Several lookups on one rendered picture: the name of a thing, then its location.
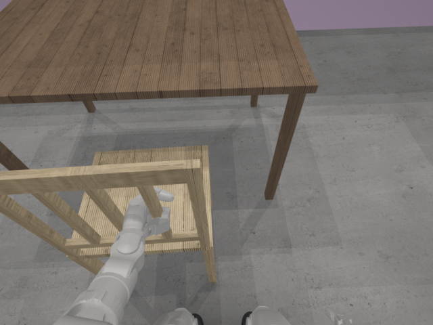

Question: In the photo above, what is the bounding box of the robot left shin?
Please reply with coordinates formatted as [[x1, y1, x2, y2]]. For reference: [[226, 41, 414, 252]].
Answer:
[[175, 308, 192, 316]]

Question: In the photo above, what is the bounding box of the table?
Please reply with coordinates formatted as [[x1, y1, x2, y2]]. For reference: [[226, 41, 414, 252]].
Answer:
[[0, 0, 319, 200]]

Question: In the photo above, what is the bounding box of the robot left thigh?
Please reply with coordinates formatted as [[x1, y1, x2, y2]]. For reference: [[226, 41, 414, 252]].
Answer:
[[153, 311, 198, 325]]

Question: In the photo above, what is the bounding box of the chair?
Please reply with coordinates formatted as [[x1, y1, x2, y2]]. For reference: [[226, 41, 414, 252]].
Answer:
[[0, 145, 217, 283]]

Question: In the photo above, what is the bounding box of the robot right hand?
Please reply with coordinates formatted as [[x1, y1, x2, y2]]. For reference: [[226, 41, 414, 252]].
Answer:
[[325, 306, 352, 325]]

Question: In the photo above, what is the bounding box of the robot left forearm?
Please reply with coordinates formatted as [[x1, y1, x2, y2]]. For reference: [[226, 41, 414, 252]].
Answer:
[[53, 228, 145, 325]]

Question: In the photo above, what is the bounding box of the robot left hand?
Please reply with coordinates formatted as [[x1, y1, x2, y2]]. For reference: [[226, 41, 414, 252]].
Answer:
[[122, 187, 174, 238]]

